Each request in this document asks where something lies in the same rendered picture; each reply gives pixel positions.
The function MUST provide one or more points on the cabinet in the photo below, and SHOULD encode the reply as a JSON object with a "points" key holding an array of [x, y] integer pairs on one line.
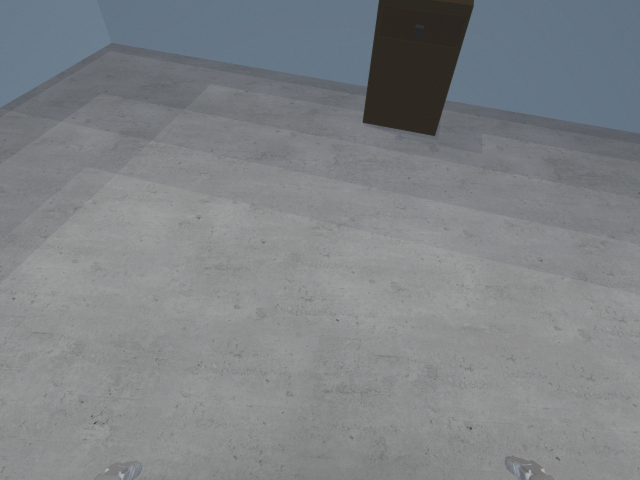
{"points": [[408, 80]]}

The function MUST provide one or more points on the drawer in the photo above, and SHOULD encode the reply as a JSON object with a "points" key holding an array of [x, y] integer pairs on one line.
{"points": [[440, 28]]}

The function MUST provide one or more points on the handle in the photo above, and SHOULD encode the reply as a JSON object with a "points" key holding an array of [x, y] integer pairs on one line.
{"points": [[418, 31]]}

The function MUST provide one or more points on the right robot hand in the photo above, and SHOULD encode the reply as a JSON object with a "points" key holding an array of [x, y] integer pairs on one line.
{"points": [[526, 470]]}

